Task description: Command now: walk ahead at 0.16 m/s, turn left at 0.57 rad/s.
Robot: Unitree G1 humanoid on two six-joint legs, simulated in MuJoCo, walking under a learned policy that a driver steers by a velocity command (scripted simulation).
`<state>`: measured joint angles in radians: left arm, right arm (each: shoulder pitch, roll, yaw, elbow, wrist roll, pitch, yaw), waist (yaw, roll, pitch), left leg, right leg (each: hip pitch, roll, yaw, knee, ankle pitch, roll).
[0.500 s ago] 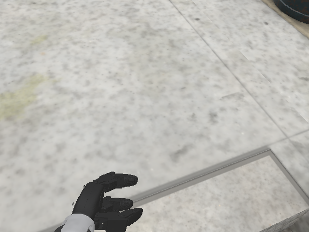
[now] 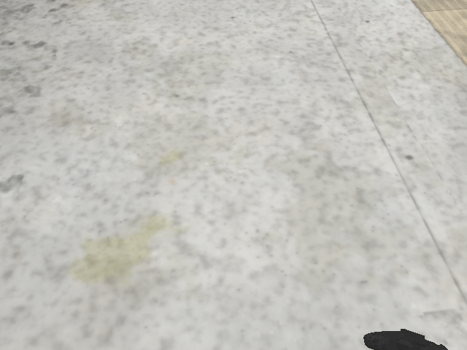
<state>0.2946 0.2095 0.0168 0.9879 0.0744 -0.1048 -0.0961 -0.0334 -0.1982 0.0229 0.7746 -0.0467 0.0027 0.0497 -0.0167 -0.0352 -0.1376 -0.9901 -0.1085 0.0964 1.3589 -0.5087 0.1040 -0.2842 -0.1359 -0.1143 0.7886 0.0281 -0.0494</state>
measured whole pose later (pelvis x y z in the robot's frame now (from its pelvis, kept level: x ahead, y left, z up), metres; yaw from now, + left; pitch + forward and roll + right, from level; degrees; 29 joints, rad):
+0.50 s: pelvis +0.12 -0.07 +0.12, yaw +17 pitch +3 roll +1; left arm 0.10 0.21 0.02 0.68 0.04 -0.05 0.05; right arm 0.18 -0.26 -0.07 0.67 0.04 -0.03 -0.02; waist 0.00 0.03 -0.05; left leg -0.52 -0.16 -0.22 1.01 -0.53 -0.01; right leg -0.49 -0.01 0.00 0.68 -0.25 -0.01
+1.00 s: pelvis +0.12 -0.02 +0.13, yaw +35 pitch +0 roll -1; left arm 0.25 0.26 0.05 0.68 0.04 -0.10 0.01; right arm 0.33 -0.25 -0.11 0.70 -0.06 -0.15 0.04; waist -0.03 -0.02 -0.02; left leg -0.22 -0.04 0.00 0.62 -0.42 0.10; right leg -0.51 -0.05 0.06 1.04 -0.38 0.01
